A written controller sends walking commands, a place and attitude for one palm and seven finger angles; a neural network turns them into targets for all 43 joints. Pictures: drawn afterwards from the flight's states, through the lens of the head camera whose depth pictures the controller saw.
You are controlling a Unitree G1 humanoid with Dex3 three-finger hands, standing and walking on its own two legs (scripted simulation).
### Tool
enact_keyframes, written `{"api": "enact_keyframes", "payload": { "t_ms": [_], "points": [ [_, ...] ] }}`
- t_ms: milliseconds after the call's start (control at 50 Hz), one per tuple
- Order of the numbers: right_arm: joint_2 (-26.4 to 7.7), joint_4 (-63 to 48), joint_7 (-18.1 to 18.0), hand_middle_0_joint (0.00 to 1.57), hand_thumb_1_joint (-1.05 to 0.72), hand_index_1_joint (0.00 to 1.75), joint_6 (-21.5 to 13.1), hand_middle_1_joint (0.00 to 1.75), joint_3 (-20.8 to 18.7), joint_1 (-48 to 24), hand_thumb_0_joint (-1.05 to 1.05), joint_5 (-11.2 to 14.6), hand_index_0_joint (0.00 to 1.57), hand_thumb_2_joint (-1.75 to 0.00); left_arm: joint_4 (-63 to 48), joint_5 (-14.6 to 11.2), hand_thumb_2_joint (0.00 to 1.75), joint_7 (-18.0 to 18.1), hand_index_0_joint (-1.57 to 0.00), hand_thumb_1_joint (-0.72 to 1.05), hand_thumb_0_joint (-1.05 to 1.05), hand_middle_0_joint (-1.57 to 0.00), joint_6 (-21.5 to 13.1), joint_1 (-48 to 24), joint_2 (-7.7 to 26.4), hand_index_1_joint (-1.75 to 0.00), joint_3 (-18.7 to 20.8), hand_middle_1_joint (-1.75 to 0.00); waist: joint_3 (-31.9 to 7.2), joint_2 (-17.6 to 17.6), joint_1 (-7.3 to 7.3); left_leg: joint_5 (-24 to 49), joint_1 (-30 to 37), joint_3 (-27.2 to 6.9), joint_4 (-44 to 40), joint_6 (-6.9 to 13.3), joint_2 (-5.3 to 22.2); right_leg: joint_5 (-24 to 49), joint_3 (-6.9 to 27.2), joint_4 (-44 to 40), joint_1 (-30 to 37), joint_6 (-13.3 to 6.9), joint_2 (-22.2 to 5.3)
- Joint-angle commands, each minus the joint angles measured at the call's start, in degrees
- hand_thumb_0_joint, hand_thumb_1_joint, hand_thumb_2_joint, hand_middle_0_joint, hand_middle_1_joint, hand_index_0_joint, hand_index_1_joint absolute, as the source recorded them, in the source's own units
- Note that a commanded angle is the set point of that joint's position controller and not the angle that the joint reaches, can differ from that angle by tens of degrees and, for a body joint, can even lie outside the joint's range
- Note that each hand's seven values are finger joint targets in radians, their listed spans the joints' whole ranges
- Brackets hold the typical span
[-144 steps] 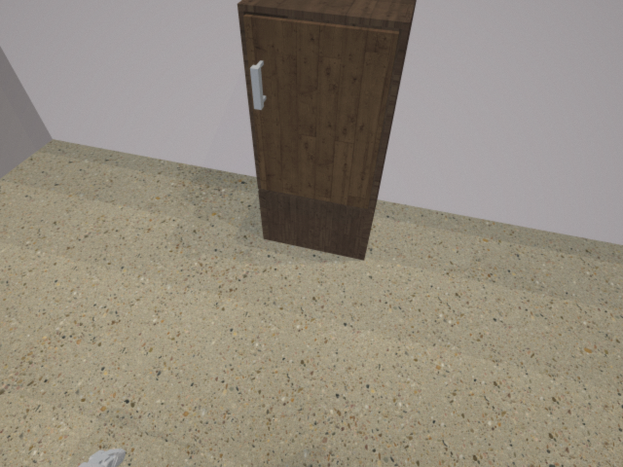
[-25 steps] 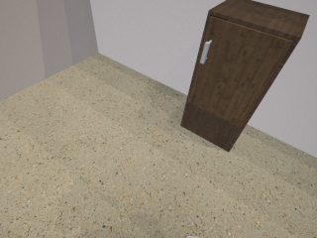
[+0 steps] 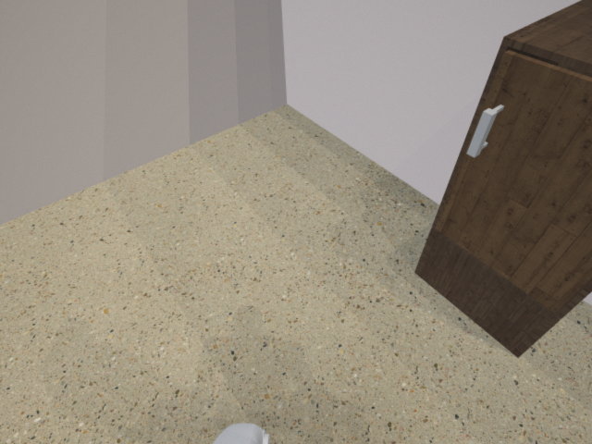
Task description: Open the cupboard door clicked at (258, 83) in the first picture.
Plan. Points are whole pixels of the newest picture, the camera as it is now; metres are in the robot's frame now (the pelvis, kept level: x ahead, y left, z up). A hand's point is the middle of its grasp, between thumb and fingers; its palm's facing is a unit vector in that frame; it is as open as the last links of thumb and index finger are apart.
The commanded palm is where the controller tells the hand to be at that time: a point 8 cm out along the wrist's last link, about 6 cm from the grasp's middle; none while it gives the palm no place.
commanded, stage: walk to a spot facing it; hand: left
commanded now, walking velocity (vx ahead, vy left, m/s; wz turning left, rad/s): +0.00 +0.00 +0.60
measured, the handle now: (486, 130) +0.82 -0.44 -0.04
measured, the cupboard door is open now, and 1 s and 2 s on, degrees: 0 0 0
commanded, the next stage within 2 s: turn to face it in 0.26 s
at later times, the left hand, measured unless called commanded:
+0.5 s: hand out of the picture +0.06 +0.26 -0.19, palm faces +0.30 -0.93 -0.22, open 7.4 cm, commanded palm none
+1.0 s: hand (171, 417) +0.20 +0.23 -0.18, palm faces -0.08 -0.97 -0.22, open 7.4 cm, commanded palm none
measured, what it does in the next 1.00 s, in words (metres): walks ahead: left foot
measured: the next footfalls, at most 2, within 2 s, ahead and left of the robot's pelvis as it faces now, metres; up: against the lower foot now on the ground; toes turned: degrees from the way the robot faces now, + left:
left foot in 0.32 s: +0.15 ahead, +0.12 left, +0.00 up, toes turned +18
right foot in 1.04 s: +0.12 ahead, -0.09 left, +0.00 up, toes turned -14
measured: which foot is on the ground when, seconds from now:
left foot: up 0.00-0.30, down 0.32-1.00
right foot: down 0.00-0.32, up 0.34-1.00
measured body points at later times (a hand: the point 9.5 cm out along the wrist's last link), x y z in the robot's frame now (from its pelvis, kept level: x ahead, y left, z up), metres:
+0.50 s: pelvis +0.09 +0.06 -0.01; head +0.12 +0.10 +0.44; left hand +0.04 +0.31 -0.17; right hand +0.28 -0.13 -0.13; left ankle +0.11 +0.11 -0.74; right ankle +0.10 -0.11 -0.65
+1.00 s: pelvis +0.11 +0.04 -0.01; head +0.14 +0.03 +0.44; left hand +0.21 +0.28 -0.16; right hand +0.08 -0.21 -0.16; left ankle +0.11 +0.11 -0.74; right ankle +0.09 -0.08 -0.73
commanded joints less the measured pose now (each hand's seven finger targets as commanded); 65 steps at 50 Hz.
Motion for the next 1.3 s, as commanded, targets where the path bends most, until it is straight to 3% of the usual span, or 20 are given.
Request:
{"api": "enact_keyframes", "payload": {
  "t_ms": [0,180,220,260,280,300,320,400,500,640,740,880,960,980,1000,1020,1040,1080,1140,1280],
  "points": [
    [0.42,-3.51,0.66,0.2,-0.9,0.3,0.99,0.3,0.53,-0.44,0.0,0.02,0.2,-0.9,-1.27,-0.13,0.9,0.76,-0.2,0.9,0.0,-0.2,-0.93,4.6,7.02,-0.3,0.94,-0.3,1.8,-9.6,-0.23,3.62,-3.97,0.3,0.59,-2.01,2.26,33.58,3.49,-8.12,0.74,-1.32,-14.22],
    [0.85,-8.97,1.11,0.2,-0.9,0.3,1.13,0.3,2.18,-14.34,0.0,-0.2,0.2,-0.9,-0.16,0.52,0.9,1.49,-0.2,0.9,0.0,-0.2,1.52,9.61,10.53,-0.3,1.9,-0.3,1.56,-10.29,4.19,0.08,0.5,6.2,-23.23,-1.24,1.71,39.89,-0.36,-1.61,9.05,-2.59,-17.23],
    [-0.18,-9.07,0.75,0.2,-0.9,0.3,0.64,0.3,1.99,-12.32,0.0,-0.2,0.2,-0.9,-0.6,0.56,0.9,1.3,-0.2,0.9,0.0,-0.2,1.94,9.52,12.05,-0.3,2.58,-0.3,-0.97,-11.4,3.6,-1.78,6.52,8.34,-28.74,0.02,-0.53,45.3,-1.41,3.98,10.12,-2.39,-17.94],
    [-3.49,-7.62,0.14,0.2,-0.9,0.3,-0.19,0.3,1.04,-4.16,0.0,-0.48,0.2,-0.9,-1.17,0.05,0.9,1.05,-0.2,0.9,0.0,-0.2,2.09,8.15,13.48,-0.3,3.26,-0.3,-7.81,-9.18,-0.47,5.9,20.16,7.5,-40.27,1.49,-1.67,43.19,-3.72,18.87,8.63,-0.02,-17.16],
    [-8.15,-6.76,-0.31,0.2,-0.9,0.3,-0.68,0.3,-0.28,1.25,0.0,-0.8,0.2,-0.9,-2.76,-0.64,0.9,0.56,-0.2,0.9,0.0,-0.2,2.07,6.9,12.65,-0.3,3.22,-0.3,-12.54,-0.35,-3.52,24.93,35.36,-1.46,-42.5,5.06,6.84,24.54,-4.53,31.82,-4.4,3.22,-13.2],
    [-14.85,-6.54,-0.8,0.2,-0.9,0.3,-0.95,0.3,-1.72,4.88,0.0,0.19,0.2,-0.9,-5.2,-1.24,0.9,0.1,-0.2,0.9,0.0,-0.2,2.16,6.26,9.24,-0.3,2.25,-0.3,-16.31,14.64,-4.11,57.82,45.33,-23.06,-41.03,13.77,23.53,-24.14,-0.45,47.0,-21.76,6.79,-4.12],
    [-15.03,-5.54,-1.04,0.2,-0.9,0.3,-0.29,0.3,-1.84,6.28,0.0,1.23,0.2,-0.9,-6.41,-0.91,0.9,0.74,-0.2,0.9,0.0,-0.2,3.18,3.86,10.8,-0.3,2.45,-0.3,-17.72,6.87,-4.39,58.52,44.55,-20.42,-41.5,17.09,24.98,-24.96,6.96,50.84,-23.88,6.13,-4.66],
    [-4.97,-7.93,-2.7,0.2,-0.9,0.3,-1.65,0.3,1.39,-6.51,0.0,0.63,0.2,-0.9,-1.05,-0.06,0.9,0.75,-0.2,0.9,0.0,-0.2,4.63,5.49,7.35,-0.3,2.16,-0.3,-6.12,1.25,1.8,41.68,27.27,-5.8,-47.61,8.95,14.79,-10.5,9.5,47.29,-19.99,6.63,-6.37],
    [-1.93,-4.71,-3.35,0.2,-0.9,0.3,-2.84,0.3,2.61,-5.76,0.0,0.89,0.2,-0.9,2.65,-0.2,0.9,1.12,-0.2,0.9,0.0,-0.2,6.12,8.46,5.91,-0.3,1.55,-0.3,-2.44,4.17,3.81,33.07,22.02,-0.01,-53.15,3.76,11.81,-4.19,11.95,39.79,-14.17,6.07,-3.63],
    [-2.56,-4.29,-3.8,0.2,-0.9,0.3,-1.6,0.3,1.1,-3.31,0.0,0.2,0.2,-0.9,-0.5,0.17,0.9,0.22,-0.2,0.9,0.0,-0.2,7.99,1.32,7.31,-0.3,3.5,-0.3,3.38,1.28,2.09,15.83,23.28,-1.19,-54.63,9.37,17.89,-6.43,12.02,38.39,-21.0,6.79,-2.8],
    [-3.49,-3.51,-3.9,0.2,-0.9,0.3,-1.54,0.3,0.49,-0.56,0.0,-0.12,0.2,-0.9,-3.11,0.29,0.9,-0.73,-0.2,0.9,0.0,-0.2,7.99,-3.01,6.65,-0.3,3.56,-0.3,2.04,3.91,0.38,15.85,27.85,0.07,-53.11,10.47,20.08,-10.13,9.71,32.19,-20.9,6.1,-3.03],
    [-5.78,-1.9,-3.44,0.2,-0.9,0.3,-1.21,0.3,-0.5,2.03,0.0,-0.26,0.2,-0.9,-4.85,0.16,0.9,-1.27,-0.2,0.9,0.0,-0.2,7.18,-6.35,5.38,-0.3,2.87,-0.3,-1.67,6.62,-1.04,25.12,30.2,5.25,-47.19,9.03,21.79,-12.78,5.15,21.73,-14.26,4.19,-1.16],
    [-6.55,-1.91,-2.9,0.2,-0.9,0.3,-0.91,0.3,-0.75,1.89,0.0,-0.04,0.2,-0.9,-4.74,0.07,0.9,-1.18,-0.2,0.9,0.0,-0.2,6.22,-4.26,6.24,-0.3,3.1,-0.3,-3.83,5.6,0.82,25.31,28.15,10.56,-40.19,5.0,20.75,-3.79,3.47,8.9,-6.28,2.68,-0.08],
    [-6.36,-2.45,-2.69,0.2,-0.9,0.3,-0.79,0.3,-0.71,1.35,0.0,0.26,0.2,-0.9,-3.97,0.14,0.9,-0.99,-0.2,0.9,0.0,-0.2,5.72,-1.33,7.77,-0.3,3.44,-0.3,-5.23,2.92,2.66,22.54,24.45,12.75,-33.69,2.46,19.48,3.13,5.14,2.57,0.17,1.47,-1.22],
    [-3.75,-3.78,-2.25,0.2,-0.9,0.3,-0.54,0.3,-0.26,1.59,0.0,0.68,0.2,-0.9,-3.46,0.62,0.9,-0.32,-0.2,0.9,0.0,-0.2,4.86,1.37,13.07,-0.3,4.24,-0.3,-6.54,-9.63,3.85,9.03,12.42,15.79,-21.87,-1.48,14.69,15.57,19.48,-2.73,9.1,-2.85,-11.06],
    [-0.87,-6.83,-2.13,0.2,-0.9,0.3,-0.22,0.3,0.84,-2.84,0.0,0.45,0.2,-0.9,-2.67,0.13,0.9,0.36,-0.2,0.9,0.0,-0.2,4.66,4.31,17.35,-0.3,5.21,-0.3,-4.79,-17.25,5.85,-19.39,0.18,12.8,-10.92,-4.04,6.77,36.14,32.37,-3.71,10.47,-9.64,-21.24],
    [-1.94,-7.21,-2.75,0.2,-0.9,0.3,0.64,0.3,0.56,-4.4,0.0,0.56,0.2,-0.9,-2.83,-0.39,0.9,0.83,-0.2,0.9,0.0,-0.2,5.03,4.26,17.13,-0.3,5.12,-0.3,-4.2,-12.43,6.12,-19.45,-0.28,5.35,-4.96,-3.59,7.03,32.3,29.15,-3.64,7.15,-12.42,-21.08],
    [-1.95,-6.92,-2.55,0.2,-0.9,0.3,1.28,0.3,0.46,-4.7,0.0,0.49,0.2,-0.9,-4.65,-0.19,0.9,1.1,-0.2,0.9,0.0,-0.2,5.22,-2.57,15.09,-0.3,4.99,-0.3,-0.91,-12.42,3.49,-13.38,-2.79,1.74,-1.81,-3.81,7.6,17.66,26.8,-6.06,2.47,-10.03,-15.81],
    [-2.32,-5.53,-2.4,0.2,-0.9,0.3,1.18,0.3,0.22,-2.18,0.0,0.03,0.2,-0.9,-6.29,-0.22,0.9,0.55,-0.2,0.9,0.0,-0.2,4.71,-6.82,13.03,-0.3,4.19,-0.3,-0.32,-8.05,1.12,-6.45,0.67,1.48,-4.81,-4.99,6.66,19.83,21.44,-5.04,-0.46,-7.24,-11.23],
    [-1.88,-8.19,-2.86,0.2,-0.9,0.3,0.53,0.3,0.52,-5.88,0.0,0.44,0.2,-0.9,-5.79,0.13,0.9,-0.13,-0.2,0.9,0.0,-0.2,4.72,-3.88,15.29,-0.3,5.07,-0.3,-3.62,-10.99,3.13,-8.86,4.07,1.81,-17.87,-5.66,3.16,25.41,26.64,-1.36,3.06,-8.96,-9.71]
  ]
}}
